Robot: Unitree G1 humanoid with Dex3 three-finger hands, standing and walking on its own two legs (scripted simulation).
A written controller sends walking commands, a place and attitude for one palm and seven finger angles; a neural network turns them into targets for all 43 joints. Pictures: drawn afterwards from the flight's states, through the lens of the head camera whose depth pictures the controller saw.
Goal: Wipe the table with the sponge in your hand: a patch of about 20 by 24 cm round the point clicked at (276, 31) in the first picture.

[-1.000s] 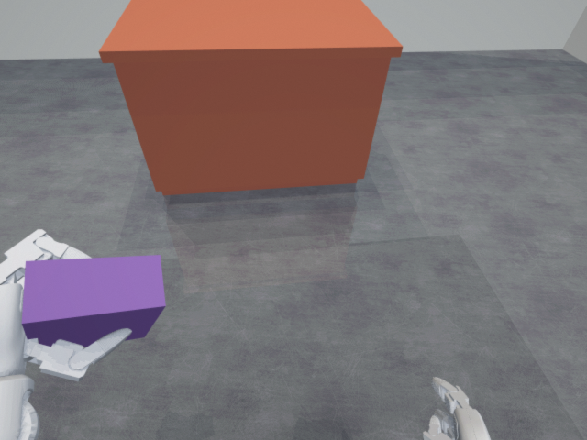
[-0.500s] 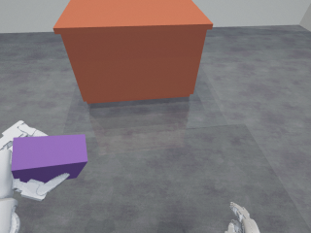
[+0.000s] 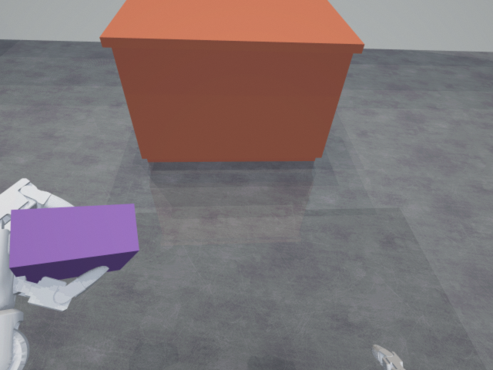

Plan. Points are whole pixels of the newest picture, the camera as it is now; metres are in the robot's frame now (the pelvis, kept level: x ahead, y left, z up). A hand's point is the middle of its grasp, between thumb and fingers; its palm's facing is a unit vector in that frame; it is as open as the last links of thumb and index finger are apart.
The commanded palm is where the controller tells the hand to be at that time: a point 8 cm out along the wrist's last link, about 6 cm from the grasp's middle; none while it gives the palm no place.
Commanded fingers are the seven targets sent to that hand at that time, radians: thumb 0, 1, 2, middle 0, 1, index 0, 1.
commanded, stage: walk to a spot facing it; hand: left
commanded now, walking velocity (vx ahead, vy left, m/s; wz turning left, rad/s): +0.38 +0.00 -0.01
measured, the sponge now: (93, 244) +0.22 +0.21 +0.16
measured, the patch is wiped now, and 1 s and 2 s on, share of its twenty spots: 0.00 0.00 0.00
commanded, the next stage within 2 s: none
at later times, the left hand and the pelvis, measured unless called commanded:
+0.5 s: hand (171, 159) +0.36 +0.14 +0.18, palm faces +0.36 -0.78 -0.51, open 9.8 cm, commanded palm +0.29 +0.19 +0.20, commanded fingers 0.00 0.10 1.30 -1.20 -1.60 -1.20 -1.60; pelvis +0.14 -0.09 +0.00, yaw +1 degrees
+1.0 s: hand (177, 101) +0.51 +0.16 +0.19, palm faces +0.50 -0.78 -0.39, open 9.8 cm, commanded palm +0.43 +0.20 +0.20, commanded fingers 0.00 0.10 1.30 -1.20 -1.60 -1.20 -1.60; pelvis +0.29 -0.10 -0.01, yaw +6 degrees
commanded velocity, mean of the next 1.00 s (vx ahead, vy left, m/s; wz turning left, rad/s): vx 0.37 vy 0.00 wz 0.22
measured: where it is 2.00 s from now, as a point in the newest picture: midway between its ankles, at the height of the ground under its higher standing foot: (276, 293)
